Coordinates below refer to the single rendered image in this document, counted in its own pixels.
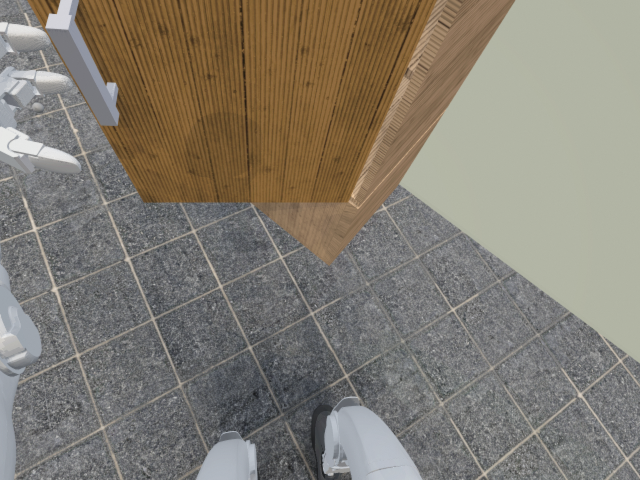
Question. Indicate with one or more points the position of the robot thigh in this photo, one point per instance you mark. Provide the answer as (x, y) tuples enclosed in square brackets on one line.
[(368, 446), (232, 459)]

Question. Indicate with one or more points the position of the robot right thigh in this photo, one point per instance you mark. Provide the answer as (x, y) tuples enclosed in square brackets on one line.
[(368, 446)]

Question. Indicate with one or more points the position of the handle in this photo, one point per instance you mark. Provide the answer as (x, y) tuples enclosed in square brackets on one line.
[(68, 40)]

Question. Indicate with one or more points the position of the left robot hand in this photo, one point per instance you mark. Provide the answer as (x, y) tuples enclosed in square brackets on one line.
[(16, 148)]

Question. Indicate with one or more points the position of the robot left upper arm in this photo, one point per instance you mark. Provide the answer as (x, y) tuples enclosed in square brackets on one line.
[(20, 346)]

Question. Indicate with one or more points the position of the cupboard door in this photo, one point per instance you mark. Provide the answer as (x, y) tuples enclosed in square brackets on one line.
[(247, 101)]

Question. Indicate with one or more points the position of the robot left thigh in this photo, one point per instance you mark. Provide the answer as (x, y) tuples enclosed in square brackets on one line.
[(232, 459)]

